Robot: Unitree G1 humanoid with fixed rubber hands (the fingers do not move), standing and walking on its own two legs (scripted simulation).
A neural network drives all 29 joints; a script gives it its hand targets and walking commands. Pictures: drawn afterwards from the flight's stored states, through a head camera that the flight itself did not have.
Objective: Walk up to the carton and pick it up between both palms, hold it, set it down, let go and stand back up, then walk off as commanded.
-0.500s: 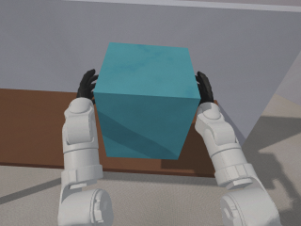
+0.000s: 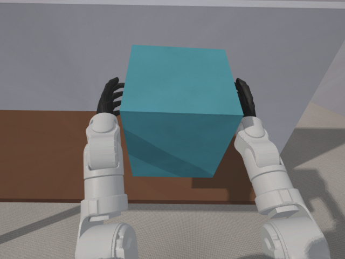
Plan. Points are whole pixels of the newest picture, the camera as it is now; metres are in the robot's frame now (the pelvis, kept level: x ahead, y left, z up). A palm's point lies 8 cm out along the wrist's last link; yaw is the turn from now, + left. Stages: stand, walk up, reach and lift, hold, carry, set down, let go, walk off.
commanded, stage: set down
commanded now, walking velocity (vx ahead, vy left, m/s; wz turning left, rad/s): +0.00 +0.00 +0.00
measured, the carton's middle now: (175, 116) +0.40 -0.02 +0.15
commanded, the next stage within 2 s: none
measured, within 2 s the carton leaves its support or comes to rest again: neither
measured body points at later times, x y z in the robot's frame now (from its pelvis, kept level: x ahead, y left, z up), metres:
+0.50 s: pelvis +0.01 +0.00 +0.00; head -0.02 +0.04 +0.45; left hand +0.38 +0.16 +0.14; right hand +0.38 -0.14 +0.15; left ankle +0.00 +0.14 -0.75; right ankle +0.03 -0.13 -0.75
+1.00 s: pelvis +0.02 -0.02 +0.00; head +0.02 -0.02 +0.45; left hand +0.40 +0.13 +0.11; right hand +0.41 -0.18 +0.12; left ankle +0.00 +0.14 -0.75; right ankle +0.03 -0.13 -0.75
